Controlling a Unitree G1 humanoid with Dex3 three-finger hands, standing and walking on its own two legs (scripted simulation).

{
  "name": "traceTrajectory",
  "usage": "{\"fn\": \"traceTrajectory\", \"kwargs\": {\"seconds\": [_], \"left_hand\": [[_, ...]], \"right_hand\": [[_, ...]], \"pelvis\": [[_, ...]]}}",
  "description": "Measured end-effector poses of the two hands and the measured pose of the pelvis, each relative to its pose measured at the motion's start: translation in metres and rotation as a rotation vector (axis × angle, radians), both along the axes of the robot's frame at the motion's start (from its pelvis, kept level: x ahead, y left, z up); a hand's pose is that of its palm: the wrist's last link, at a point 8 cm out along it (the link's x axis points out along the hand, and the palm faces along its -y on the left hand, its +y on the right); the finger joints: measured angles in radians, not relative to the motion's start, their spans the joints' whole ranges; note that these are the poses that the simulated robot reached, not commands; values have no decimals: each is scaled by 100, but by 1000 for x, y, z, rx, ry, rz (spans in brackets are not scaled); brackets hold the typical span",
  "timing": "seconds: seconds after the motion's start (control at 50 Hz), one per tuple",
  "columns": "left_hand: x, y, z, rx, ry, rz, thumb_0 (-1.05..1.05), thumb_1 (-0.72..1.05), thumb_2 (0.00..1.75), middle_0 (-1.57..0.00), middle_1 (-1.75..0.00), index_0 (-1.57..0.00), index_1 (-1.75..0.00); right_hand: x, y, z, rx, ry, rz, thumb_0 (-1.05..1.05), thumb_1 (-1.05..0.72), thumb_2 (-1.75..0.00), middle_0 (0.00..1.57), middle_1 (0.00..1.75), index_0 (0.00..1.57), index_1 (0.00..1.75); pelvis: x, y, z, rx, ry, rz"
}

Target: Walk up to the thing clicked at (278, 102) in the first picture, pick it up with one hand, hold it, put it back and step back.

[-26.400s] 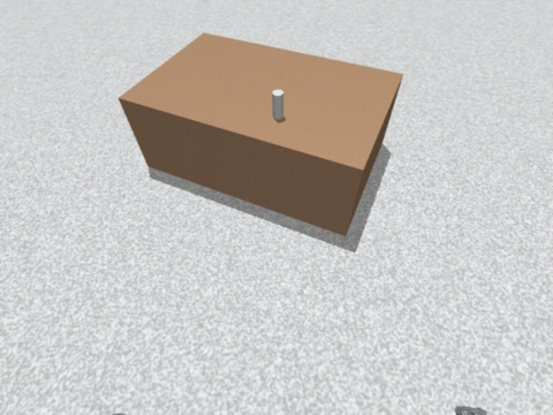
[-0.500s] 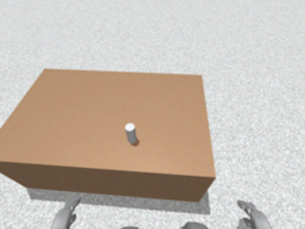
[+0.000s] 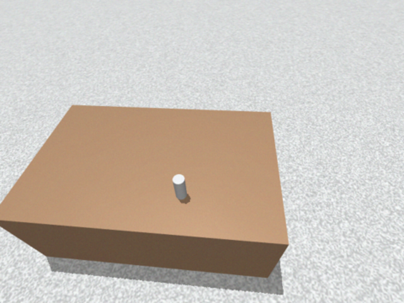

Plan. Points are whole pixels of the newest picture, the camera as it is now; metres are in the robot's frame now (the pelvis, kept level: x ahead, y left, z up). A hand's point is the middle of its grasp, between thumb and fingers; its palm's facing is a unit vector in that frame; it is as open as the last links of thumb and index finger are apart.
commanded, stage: stand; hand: left
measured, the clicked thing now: (180, 187) +0.55 +0.12 -0.31
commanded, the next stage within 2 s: step back in 1.76 s
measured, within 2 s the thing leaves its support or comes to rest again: neither
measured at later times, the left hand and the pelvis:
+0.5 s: hand out of the picture +0.05 +0.23 -0.15, palm faces +0.00 -0.93 -0.35, open 7.3 cm; pelvis +0.00 -0.02 +0.00, yaw +0 degrees
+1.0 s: hand out of the picture +0.09 +0.22 -0.15, palm faces -0.01 -0.93 -0.36, open 7.3 cm; pelvis +0.01 -0.03 +0.00, yaw +0 degrees
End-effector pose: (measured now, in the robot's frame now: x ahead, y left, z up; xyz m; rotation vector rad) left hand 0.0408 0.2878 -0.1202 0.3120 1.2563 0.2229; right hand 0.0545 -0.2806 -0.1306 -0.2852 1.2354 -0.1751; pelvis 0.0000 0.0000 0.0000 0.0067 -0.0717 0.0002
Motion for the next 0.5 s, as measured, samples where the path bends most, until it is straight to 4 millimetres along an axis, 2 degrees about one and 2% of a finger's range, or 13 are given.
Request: {"fn": "traceTrajectory", "kwargs": {"seconds": [0.26, 0.5], "left_hand": [[-4, -5, 3, 4, 20, 15, 0, 91, 89, -21, -30, -21, -30], [2, -13, 4, 4, 32, 14, 0, 91, 89, -21, -30, -21, -30]], "right_hand": [[2, -10, 1, 0, 8, 0, 0, -91, -90, 20, 30, 20, 30], [0, -22, 2, -7, 27, -8, 0, -91, -90, 20, 30, 20, 30]], "pelvis": [[-3, -7, 3, 1, -1, 2], [0, -16, 4, 2, 9, -2]]}}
